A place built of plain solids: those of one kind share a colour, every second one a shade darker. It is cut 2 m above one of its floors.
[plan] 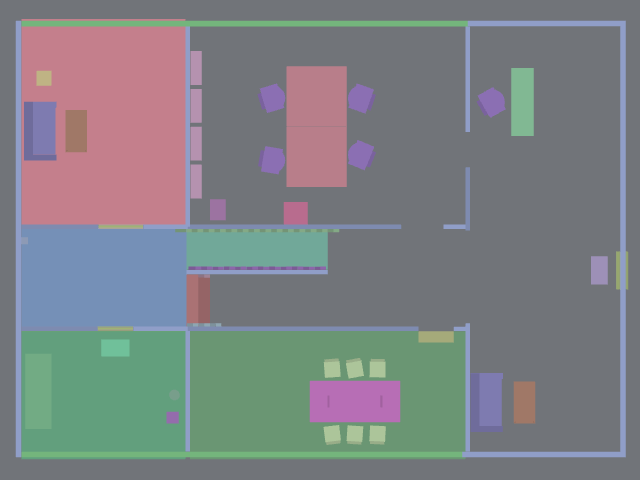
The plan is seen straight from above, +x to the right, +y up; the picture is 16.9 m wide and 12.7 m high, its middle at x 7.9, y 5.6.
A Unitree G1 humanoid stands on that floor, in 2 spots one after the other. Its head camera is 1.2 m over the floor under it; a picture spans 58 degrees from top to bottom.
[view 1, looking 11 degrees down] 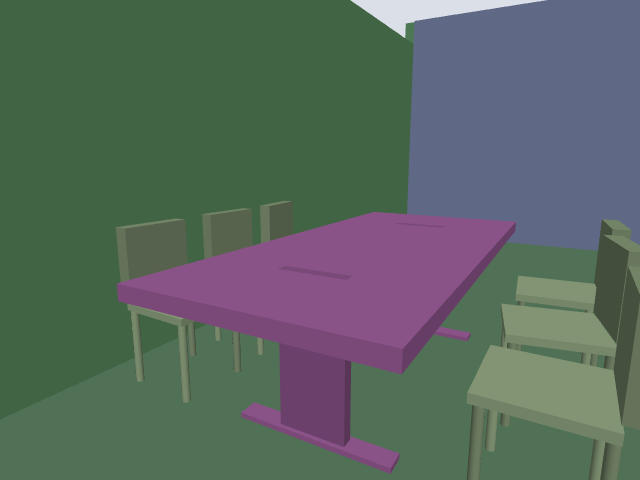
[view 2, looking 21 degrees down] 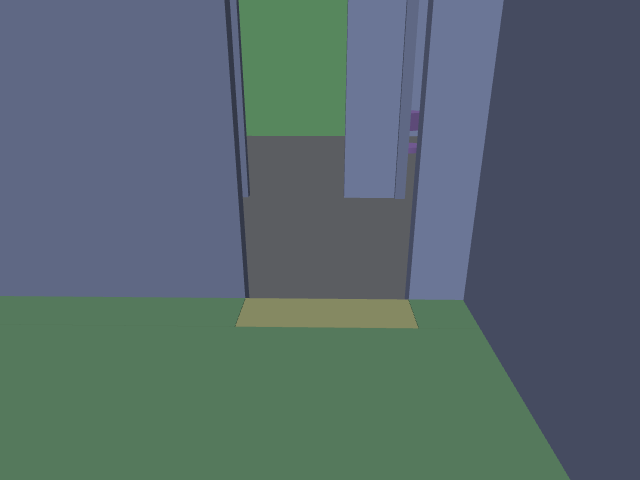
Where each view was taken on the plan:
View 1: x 10.97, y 2.19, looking -150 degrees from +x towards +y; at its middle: meeting_table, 2.42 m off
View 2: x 10.97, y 1.00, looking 91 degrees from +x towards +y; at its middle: ground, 3.77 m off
